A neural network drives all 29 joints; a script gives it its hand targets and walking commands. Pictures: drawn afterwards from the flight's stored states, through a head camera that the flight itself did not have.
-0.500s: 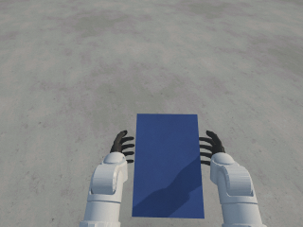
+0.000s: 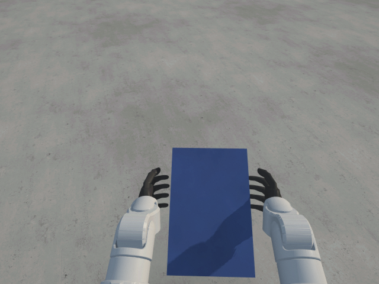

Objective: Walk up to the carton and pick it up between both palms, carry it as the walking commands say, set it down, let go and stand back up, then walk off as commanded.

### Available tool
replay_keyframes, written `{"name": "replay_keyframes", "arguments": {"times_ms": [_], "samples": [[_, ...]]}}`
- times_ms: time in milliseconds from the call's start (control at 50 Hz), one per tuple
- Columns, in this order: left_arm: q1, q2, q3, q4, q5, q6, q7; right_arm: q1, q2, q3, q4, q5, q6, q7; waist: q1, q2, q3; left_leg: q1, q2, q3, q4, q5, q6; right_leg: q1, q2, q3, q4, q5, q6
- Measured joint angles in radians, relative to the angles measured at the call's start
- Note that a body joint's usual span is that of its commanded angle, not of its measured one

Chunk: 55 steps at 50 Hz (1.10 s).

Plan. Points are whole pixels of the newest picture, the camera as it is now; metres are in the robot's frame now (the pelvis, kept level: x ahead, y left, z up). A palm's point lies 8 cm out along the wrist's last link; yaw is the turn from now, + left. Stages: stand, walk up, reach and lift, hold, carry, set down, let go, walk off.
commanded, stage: carry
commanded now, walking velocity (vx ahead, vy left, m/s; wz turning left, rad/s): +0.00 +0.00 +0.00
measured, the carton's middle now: (207, 209) +0.32 +0.00 -0.04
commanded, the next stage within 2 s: hold in 0.64 s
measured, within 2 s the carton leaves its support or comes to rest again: neither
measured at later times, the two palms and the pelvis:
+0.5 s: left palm (151, 205) +0.27 +0.12 +0.04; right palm (275, 208) +0.28 -0.13 +0.05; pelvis -0.01 -0.01 +0.00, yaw +0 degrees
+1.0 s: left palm (156, 193) +0.29 +0.11 +0.07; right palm (284, 197) +0.28 -0.15 +0.07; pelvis -0.01 -0.01 +0.01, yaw +2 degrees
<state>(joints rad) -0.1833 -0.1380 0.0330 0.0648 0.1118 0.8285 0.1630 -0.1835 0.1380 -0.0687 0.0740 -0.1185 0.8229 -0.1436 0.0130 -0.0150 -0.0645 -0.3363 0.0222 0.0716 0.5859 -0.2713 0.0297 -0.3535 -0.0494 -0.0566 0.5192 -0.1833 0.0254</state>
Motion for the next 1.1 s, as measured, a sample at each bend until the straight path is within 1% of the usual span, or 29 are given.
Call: {"name": "replay_keyframes", "arguments": {"times_ms": [220,640,660,700,740,800,860,920,1000,1100], "samples": [[-0.001,0.0,0.004,0.02,0.001,-0.022,-0.001,-0.002,0.0,-0.002,0.021,-0.002,-0.021,0.0,0.0,0.001,-0.002,-0.005,0.002,0.003,-0.003,0.009,-0.002,-0.008,0.002,0.003,0.0,0.009,-0.003],[-0.01,-0.002,0.015,0.033,0.003,-0.032,0.0,-0.012,0.002,-0.002,0.03,0.0,-0.027,-0.004,-0.004,0.003,-0.005,-0.012,0.007,0.006,-0.017,0.026,-0.008,-0.019,0.007,0.005,-0.009,0.023,-0.01],[-0.025,-0.004,0.019,0.064,0.024,-0.046,-0.011,-0.024,0.004,-0.009,0.059,-0.026,-0.043,0.011,-0.002,0.004,0.019,0.013,0.007,0.006,-0.024,0.027,-0.007,0.006,0.008,0.005,-0.015,0.023,-0.013],[-0.055,-0.01,0.022,0.136,0.067,-0.07,-0.017,-0.038,0.006,-0.018,0.112,-0.066,-0.068,0.022,0.001,0.008,0.072,0.07,0.006,0.0,-0.042,0.033,-0.007,0.065,0.019,0.016,-0.036,0.031,-0.02],[-0.066,-0.012,0.021,0.167,0.089,-0.075,-0.02,-0.042,0.006,-0.028,0.132,-0.075,-0.073,0.03,0.0,0.011,0.102,0.106,0.003,-0.007,-0.053,0.037,-0.008,0.106,0.021,0.017,-0.048,0.029,-0.018],[-0.078,-0.014,0.028,0.202,0.107,-0.079,-0.041,-0.054,0.009,-0.05,0.154,-0.081,-0.068,0.042,-0.018,0.018,0.102,0.135,0.001,-0.021,-0.057,0.037,-0.008,0.145,0.019,0.003,-0.06,0.029,-0.015],[-0.114,-0.024,0.071,0.264,0.134,-0.09,-0.077,-0.092,0.017,-0.091,0.195,-0.098,-0.058,0.06,-0.037,0.021,0.084,0.165,-0.001,-0.029,-0.06,0.034,-0.008,0.178,0.017,-0.004,-0.066,0.024,-0.013],[-0.166,-0.039,0.136,0.33,0.173,-0.099,-0.105,-0.15,0.034,-0.149,0.258,-0.131,-0.058,0.079,-0.047,0.018,0.07,0.195,-0.002,-0.03,-0.067,0.033,-0.008,0.207,0.018,-0.003,-0.069,0.02,-0.012],[-0.217,-0.058,0.206,0.391,0.226,-0.107,-0.124,-0.211,0.055,-0.219,0.333,-0.181,-0.072,0.096,-0.054,0.012,0.056,0.225,-0.005,-0.035,-0.085,0.04,-0.01,0.236,0.024,0.008,-0.08,0.026,-0.011],[-0.232,-0.064,0.241,0.419,0.252,-0.114,-0.138,-0.238,0.066,-0.258,0.381,-0.214,-0.088,0.11,-0.056,0.009,0.048,0.244,-0.01,-0.045,-0.108,0.052,-0.012,0.257,0.029,0.014,-0.099,0.028,-0.013]]}}
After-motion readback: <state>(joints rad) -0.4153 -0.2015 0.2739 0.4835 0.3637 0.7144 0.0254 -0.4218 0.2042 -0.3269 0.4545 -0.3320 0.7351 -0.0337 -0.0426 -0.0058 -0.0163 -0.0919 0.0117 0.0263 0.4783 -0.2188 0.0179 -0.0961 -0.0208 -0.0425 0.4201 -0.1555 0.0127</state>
